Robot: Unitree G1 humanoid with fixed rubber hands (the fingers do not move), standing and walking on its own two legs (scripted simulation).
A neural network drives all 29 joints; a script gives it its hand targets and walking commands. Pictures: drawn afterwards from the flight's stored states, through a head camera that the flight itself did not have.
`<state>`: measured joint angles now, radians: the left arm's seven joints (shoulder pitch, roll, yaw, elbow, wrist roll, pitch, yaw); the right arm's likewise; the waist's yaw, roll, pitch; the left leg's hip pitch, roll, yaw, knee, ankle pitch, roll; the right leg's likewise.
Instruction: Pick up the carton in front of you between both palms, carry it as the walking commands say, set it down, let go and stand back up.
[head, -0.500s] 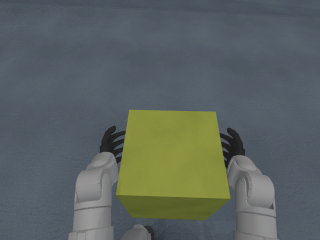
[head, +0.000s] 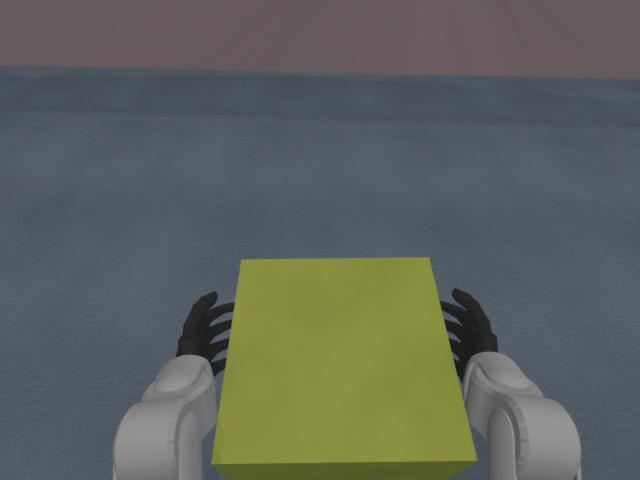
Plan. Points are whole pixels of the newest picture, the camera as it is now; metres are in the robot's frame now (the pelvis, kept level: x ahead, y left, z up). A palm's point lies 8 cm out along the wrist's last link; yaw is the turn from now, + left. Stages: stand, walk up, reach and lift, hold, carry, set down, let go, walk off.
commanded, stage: carry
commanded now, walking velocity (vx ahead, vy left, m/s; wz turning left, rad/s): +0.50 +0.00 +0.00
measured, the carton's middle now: (335, 387) +0.25 +0.00 +0.04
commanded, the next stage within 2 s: none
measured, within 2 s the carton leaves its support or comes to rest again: neither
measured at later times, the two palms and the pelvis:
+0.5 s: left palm (235, 210) +0.52 +0.16 +0.10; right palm (418, 206) +0.53 -0.14 +0.10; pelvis +0.30 +0.01 +0.00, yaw +0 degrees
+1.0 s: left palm (261, 130) +0.80 +0.15 +0.10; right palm (398, 133) +0.81 -0.15 +0.09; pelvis +0.57 +0.00 +0.00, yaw +1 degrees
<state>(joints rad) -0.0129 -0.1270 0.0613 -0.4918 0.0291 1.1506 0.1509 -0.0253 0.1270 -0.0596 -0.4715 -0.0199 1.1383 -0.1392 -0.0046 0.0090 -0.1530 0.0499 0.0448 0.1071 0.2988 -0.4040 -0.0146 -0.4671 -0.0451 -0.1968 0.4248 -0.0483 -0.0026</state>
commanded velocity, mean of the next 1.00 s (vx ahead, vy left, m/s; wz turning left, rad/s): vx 0.29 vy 0.00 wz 0.00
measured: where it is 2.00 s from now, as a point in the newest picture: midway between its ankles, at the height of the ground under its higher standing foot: (320, 413)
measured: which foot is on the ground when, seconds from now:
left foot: down 0.00-0.04, up 0.06-0.50, down 0.52-1.00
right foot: up 0.00-0.00, down 0.02-0.56, up 0.58-0.92, down 0.94-1.00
